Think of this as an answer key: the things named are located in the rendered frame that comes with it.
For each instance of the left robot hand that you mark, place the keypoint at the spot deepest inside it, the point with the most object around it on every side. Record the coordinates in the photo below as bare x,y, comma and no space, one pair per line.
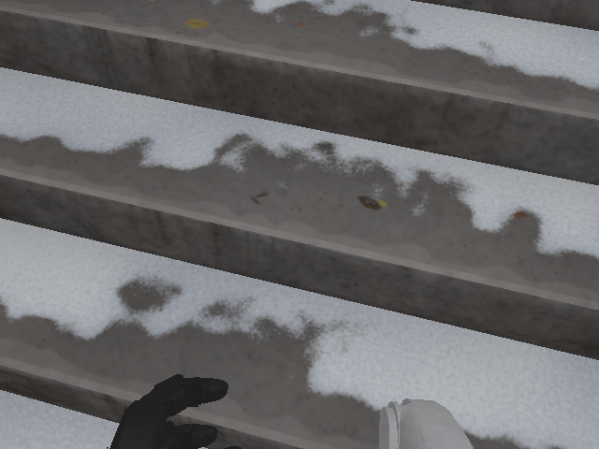
144,425

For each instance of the right robot thigh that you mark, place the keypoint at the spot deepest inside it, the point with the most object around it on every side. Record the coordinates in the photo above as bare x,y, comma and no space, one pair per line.
420,424

